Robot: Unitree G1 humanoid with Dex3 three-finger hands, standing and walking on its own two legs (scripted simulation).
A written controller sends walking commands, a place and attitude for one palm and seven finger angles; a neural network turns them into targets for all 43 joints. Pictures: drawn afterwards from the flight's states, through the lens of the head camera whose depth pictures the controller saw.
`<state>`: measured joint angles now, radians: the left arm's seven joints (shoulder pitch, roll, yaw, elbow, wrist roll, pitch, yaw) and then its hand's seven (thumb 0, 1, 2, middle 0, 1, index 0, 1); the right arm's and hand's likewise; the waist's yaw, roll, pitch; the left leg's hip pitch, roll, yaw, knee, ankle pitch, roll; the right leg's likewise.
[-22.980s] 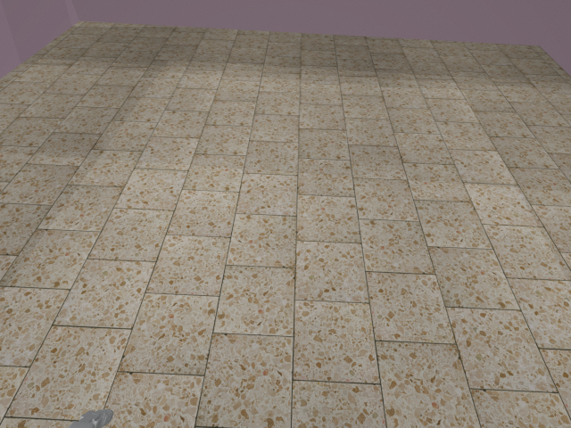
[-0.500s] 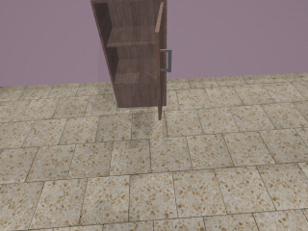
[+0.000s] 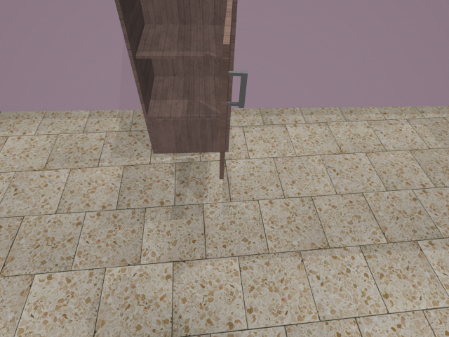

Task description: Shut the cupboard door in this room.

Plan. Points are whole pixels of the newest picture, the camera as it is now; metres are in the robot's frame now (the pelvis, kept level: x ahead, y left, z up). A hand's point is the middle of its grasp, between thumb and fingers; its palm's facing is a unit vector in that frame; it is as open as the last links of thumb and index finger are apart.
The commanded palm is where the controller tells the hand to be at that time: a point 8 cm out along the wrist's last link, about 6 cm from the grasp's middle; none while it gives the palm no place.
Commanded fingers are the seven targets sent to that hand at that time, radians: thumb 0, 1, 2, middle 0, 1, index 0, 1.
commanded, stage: stand and wait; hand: left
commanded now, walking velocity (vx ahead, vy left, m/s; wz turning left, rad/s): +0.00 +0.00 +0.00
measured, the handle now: (236, 89) +0.83 +0.01 -0.04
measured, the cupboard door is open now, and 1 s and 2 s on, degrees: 84 84 84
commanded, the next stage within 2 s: look at it before walking up in 0.06 s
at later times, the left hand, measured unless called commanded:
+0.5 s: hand out of the picture -0.05 +0.15 -0.17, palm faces +0.04 -0.98 -0.18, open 7.4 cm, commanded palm none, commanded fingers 0.00 0.90 0.90 -0.20 -0.30 -0.20 -0.30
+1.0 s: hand out of the picture -0.06 +0.16 -0.18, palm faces +0.02 -0.99 -0.16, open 7.4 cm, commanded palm none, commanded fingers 0.00 0.90 0.90 -0.20 -0.30 -0.20 -0.30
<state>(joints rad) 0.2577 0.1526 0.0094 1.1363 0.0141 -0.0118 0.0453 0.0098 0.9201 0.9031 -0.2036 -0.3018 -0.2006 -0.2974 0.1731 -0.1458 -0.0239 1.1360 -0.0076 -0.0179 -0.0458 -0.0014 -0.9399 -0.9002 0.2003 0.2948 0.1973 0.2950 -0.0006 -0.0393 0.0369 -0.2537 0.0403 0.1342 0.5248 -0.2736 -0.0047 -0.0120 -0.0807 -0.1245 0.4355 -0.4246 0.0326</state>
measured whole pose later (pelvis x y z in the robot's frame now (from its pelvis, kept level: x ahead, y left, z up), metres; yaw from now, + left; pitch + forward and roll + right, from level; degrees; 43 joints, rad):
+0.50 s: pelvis -0.02 -0.01 +0.01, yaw +1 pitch -1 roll +1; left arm 0.33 0.14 0.00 1.13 0.01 0.00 0.04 0.00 0.91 0.90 -0.20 -0.30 -0.20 -0.30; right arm 0.26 -0.14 -0.01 1.16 -0.01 0.00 -0.03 0.00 -0.91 -0.90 0.20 0.29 0.20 0.29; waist 0.00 -0.03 0.05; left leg -0.21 0.05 0.12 0.45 -0.21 -0.01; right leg 0.03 -0.06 -0.14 0.37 -0.37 0.02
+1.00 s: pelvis -0.03 -0.01 -0.01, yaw -3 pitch +0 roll -1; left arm 0.34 0.12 0.04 1.11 0.02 0.03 0.03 0.00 0.91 0.90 -0.20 -0.30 -0.20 -0.30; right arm 0.21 -0.16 -0.06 1.11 -0.01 0.03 -0.04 0.00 -0.92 -0.90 0.20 0.29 0.20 0.29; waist 0.02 0.00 0.09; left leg -0.31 0.12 0.15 0.63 -0.30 -0.02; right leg -0.08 -0.02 -0.08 0.52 -0.43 0.00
